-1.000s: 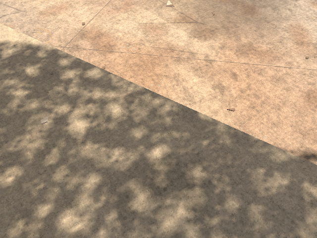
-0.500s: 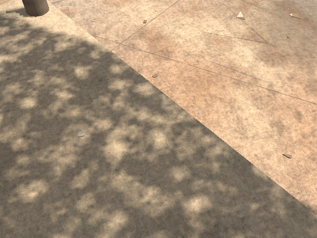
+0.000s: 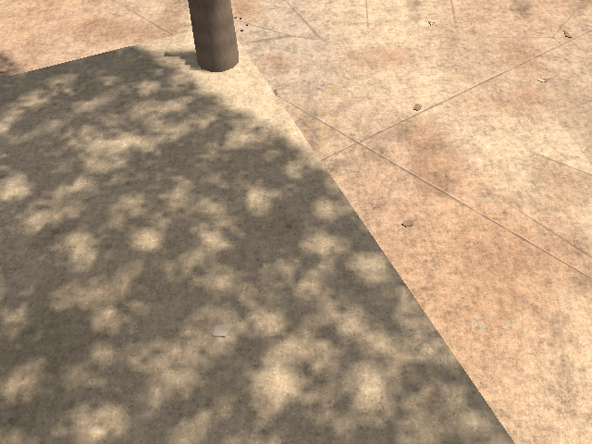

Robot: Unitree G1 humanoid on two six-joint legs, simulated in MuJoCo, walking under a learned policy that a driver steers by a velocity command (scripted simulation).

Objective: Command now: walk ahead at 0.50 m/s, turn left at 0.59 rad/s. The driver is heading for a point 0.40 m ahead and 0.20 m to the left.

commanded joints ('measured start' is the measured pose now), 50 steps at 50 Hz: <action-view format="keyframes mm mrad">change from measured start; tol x16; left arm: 1 11 110 34 -31 -5 -17 6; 50 -152 102 8 33 -1 63 -19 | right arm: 1 -31 -52 -24 -92 -2 -3 5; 14 -319 -16 -11 -153 1 -12 59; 19 134 -237 -113 -54 5 14 25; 26 -121 -86 -28 -80 -36 -44 23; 50 -32 -66 11 121 -29 59 -15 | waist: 1 11 -165 2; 14 73 -108 77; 18 -142 -120 -138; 20 -64 223 -365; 25 -3 -10 -108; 50 -13 -91 -126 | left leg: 1 -191 84 -36 -34 59 -13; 14 -140 61 114 -576 251 41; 18 405 -84 180 -685 206 163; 20 897 338 -728 -877 77 432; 24 501 227 -261 -878 647 279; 29 303 178 -92 -943 910 271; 40 379 156 -91 -784 660 175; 44 187 4 -20 -660 24 -6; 50 289 15 -28 -766 214 25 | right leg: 1 159 -267 242 -276 63 -156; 13 328 -293 -85 -287 317 -116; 17 374 -284 -157 31 854 -77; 18 253 -245 -185 255 807 -43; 20 -387 28 5 899 -431 56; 21 -461 -26 144 939 -382 48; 34 -170 -99 76 259 205 86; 40 -68 -56 72 24 164 15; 43 323 -259 261 39 823 -154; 50 150 -130 171 33 423 -90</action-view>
